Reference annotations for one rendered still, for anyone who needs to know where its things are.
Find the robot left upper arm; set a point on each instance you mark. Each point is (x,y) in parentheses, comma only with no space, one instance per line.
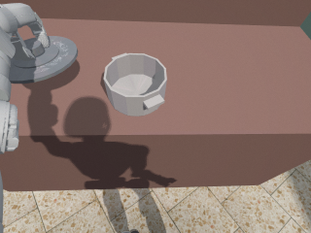
(9,127)

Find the pot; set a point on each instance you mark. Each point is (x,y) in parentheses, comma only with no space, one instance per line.
(135,83)

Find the robot left forearm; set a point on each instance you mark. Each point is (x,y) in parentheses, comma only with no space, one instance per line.
(8,27)

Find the knob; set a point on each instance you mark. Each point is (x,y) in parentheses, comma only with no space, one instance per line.
(35,46)

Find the lid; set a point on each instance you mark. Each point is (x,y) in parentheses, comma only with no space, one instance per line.
(56,58)

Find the table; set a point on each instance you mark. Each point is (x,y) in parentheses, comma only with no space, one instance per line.
(237,102)

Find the robot left hand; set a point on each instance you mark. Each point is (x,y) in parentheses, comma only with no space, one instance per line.
(25,16)

